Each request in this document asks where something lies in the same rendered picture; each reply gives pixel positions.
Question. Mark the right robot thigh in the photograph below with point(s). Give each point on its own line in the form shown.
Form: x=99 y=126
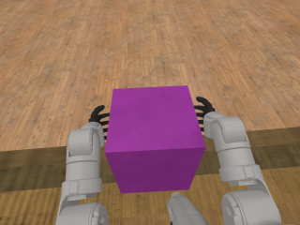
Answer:
x=183 y=212

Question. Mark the robot left upper arm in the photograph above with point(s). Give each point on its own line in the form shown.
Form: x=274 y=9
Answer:
x=92 y=213

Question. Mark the robot right hand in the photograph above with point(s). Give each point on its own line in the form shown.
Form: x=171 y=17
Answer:
x=207 y=108

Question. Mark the robot left hand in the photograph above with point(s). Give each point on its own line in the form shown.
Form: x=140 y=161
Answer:
x=95 y=117

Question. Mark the robot right upper arm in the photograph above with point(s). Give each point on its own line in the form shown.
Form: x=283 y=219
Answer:
x=249 y=207

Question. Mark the robot right forearm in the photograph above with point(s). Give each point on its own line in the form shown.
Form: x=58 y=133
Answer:
x=237 y=164

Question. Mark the robot right shin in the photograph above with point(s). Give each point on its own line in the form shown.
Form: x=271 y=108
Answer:
x=173 y=194

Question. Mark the carton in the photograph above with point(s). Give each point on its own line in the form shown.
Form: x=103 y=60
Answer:
x=154 y=140

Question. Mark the robot left forearm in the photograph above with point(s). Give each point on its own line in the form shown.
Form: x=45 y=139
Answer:
x=83 y=168

